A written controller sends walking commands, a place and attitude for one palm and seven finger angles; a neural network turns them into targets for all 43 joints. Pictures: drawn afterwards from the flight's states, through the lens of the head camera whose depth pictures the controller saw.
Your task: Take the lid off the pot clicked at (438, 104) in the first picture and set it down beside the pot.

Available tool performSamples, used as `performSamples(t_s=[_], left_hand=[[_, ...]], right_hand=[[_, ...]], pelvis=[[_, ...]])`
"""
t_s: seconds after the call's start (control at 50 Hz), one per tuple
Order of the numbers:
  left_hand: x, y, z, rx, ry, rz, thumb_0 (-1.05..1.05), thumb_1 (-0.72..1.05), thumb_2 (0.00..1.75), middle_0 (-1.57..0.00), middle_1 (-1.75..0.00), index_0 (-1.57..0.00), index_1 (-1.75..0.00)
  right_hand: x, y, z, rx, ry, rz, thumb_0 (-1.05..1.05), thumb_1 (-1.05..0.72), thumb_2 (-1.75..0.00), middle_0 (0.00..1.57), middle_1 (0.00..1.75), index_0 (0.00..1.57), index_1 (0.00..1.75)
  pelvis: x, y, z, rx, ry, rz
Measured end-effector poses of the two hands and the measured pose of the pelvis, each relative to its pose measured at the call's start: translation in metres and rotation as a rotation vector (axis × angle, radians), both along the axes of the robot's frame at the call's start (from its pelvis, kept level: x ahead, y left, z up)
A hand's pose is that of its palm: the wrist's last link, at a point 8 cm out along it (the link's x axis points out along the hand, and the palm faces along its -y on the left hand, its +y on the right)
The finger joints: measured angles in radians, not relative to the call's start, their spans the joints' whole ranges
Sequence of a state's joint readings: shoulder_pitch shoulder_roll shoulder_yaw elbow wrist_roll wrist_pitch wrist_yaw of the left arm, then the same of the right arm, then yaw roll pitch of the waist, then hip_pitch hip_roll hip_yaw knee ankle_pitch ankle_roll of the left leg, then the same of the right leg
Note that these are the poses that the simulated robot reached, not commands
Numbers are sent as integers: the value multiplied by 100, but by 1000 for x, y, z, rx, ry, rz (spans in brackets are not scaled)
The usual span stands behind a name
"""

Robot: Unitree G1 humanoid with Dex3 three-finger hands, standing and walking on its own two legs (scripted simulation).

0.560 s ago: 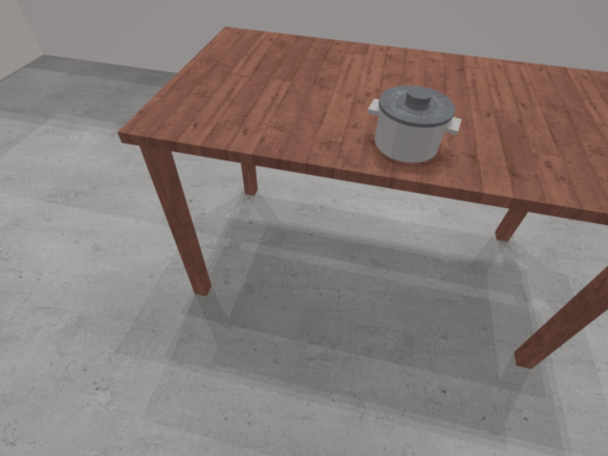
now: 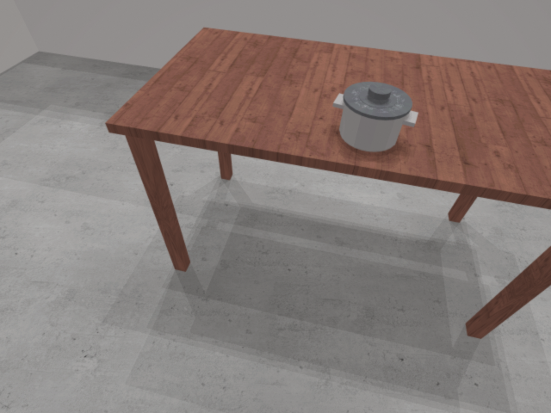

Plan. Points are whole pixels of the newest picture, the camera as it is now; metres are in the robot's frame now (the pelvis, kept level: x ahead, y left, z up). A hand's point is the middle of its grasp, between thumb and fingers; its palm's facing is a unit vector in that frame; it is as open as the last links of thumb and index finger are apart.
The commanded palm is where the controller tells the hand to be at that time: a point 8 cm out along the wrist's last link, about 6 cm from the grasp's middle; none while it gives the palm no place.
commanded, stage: look at it before walking up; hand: left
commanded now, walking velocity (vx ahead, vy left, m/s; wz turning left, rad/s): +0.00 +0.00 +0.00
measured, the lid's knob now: (379, 91) +0.78 -0.19 +0.09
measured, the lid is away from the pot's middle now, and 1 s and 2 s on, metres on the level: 0.00 0.00 0.00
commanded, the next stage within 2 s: turn to face it in 0.08 s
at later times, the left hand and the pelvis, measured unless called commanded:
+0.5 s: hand out of the picture +0.00 +0.17 -0.18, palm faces -0.02 -0.98 -0.20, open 7.4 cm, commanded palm none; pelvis +0.00 +0.00 -0.01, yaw -3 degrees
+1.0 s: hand out of the picture +0.15 +0.11 -0.17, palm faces -0.14 -0.96 -0.24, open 7.4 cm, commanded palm none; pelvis +0.05 -0.08 -0.02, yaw -11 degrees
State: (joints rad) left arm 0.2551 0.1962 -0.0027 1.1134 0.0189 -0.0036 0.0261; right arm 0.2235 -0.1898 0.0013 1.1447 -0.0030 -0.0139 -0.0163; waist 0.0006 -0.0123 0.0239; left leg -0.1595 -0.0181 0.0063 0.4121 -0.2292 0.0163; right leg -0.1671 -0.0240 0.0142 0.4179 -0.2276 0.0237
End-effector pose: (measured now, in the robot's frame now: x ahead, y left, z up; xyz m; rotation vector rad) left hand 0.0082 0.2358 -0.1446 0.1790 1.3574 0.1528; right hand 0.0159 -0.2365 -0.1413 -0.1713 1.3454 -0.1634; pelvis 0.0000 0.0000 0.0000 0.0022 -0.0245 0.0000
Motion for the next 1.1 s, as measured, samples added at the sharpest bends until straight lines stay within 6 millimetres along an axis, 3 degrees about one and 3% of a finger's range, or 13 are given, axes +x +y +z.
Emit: performSamples(t_s=[0.4, 0.58, 0.78, 0.88, 0.96, 1.02, 1.1], left_hand=[[-10, -12, -3, -17, 54, 4, 1, 91, 90, -20, -30, -20, -30], [2, -14, -6, -11, 49, -32, 1, 91, 90, -20, -30, -20, -30], [41, -17, -4, 0, 7, -105, 1, 91, 90, -20, -30, -20, -30], [91, -38, 7, 2, -26, -182, 1, 91, 90, -20, -30, -20, -30], [134, -62, 3, 14, -130, -211, 1, 91, 90, -20, -30, -20, -30], [144, -78, 3, 16, -146, -185, 1, 91, 90, -20, -30, -20, -30], [145, -100, 2, -9, -66, -193, 1, 91, 90, -20, -30, -20, -30]], right_hand=[[-17, 11, -7, 28, 35, -52, 0, -91, -90, 20, 30, 20, 30], [-26, 4, -13, 24, 27, -115, 0, -91, -90, 20, 30, 20, 30], [-32, -18, -16, 3, -13, -175, 0, -91, -90, 20, 30, 20, 30], [-47, -40, -14, -2, 12, -237, 0, -91, -90, 21, 30, 21, 30], [-56, -67, -25, 2, 97, -249, 0, -91, -90, 21, 30, 21, 30], [-41, -86, -19, -6, 133, -240, 0, -91, -90, 20, 30, 20, 30], [8, -104, -4, -23, 50, -248, 1, -91, -90, 20, 30, 20, 30]], pelvis=[[3, -2, -2, 3, 5, -34], [0, -7, -9, 8, 12, -81], [9, -18, -14, 18, 26, -141], [26, -40, -9, 23, 30, -195], [42, -67, -21, 10, 28, -195], [55, -79, -18, -4, 31, -191], [80, -91, -7, -6, 44, -200]])
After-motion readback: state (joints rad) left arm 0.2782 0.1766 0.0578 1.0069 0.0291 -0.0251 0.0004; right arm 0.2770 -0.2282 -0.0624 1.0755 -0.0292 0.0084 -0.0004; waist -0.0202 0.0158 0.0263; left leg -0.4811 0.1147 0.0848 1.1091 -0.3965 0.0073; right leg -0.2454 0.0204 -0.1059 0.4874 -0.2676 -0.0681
